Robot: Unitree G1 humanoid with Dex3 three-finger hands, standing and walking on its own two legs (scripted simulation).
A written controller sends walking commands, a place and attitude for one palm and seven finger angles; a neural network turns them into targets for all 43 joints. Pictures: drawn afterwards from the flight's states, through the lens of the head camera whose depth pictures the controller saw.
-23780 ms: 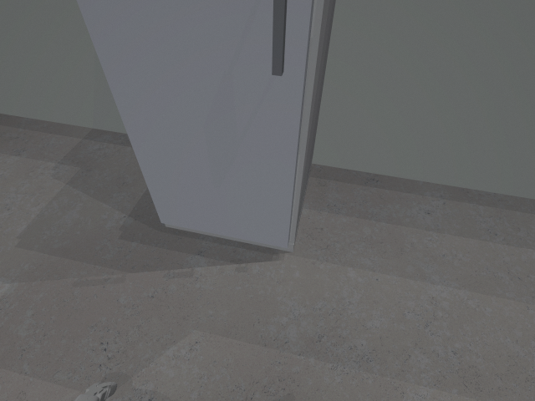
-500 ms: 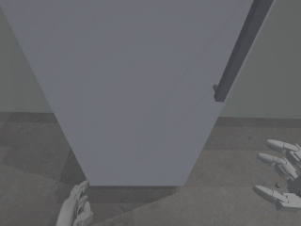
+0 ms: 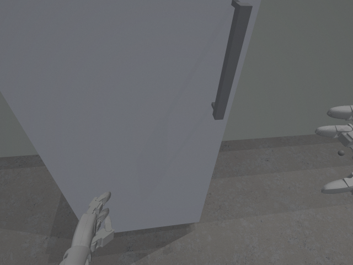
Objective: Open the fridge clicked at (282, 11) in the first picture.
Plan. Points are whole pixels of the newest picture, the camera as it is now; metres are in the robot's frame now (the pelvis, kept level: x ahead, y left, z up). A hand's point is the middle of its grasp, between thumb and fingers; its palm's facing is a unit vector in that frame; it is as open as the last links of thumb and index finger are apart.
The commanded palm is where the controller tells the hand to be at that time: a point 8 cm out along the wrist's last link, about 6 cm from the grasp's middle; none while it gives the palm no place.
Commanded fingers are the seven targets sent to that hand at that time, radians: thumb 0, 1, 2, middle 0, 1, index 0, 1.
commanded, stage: raise the hand to about handle height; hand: right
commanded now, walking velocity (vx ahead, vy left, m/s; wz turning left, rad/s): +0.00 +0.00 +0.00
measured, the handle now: (225, 67) +0.48 -0.11 +0.25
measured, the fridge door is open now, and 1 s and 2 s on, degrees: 0 0 0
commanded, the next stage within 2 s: move the hooked fingers beside the handle in 0.74 s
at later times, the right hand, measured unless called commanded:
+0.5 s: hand (318, 139) +0.28 -0.25 +0.22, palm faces -0.10 +0.98 -0.18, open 14.0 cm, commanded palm +0.24 -0.31 +0.27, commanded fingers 0.00 0.50 -0.30 0.30 1.20 0.30 1.20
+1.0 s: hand (332, 114) +0.29 -0.25 +0.27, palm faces -0.02 +0.98 -0.19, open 13.9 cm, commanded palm +0.26 -0.29 +0.27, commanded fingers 0.00 0.50 -0.30 0.30 1.20 0.30 1.20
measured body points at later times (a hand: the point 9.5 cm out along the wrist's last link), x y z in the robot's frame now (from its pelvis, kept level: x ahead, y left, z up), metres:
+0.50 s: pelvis -0.01 +0.01 +0.00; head -0.02 +0.04 +0.45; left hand +0.19 +0.25 -0.06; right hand +0.28 -0.30 +0.23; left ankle -0.03 +0.12 -0.73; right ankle +0.05 -0.10 -0.73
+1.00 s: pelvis +0.02 +0.02 +0.00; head -0.02 +0.04 +0.45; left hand +0.22 +0.24 -0.05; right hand +0.28 -0.30 +0.28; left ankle -0.03 +0.12 -0.73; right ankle +0.05 -0.10 -0.73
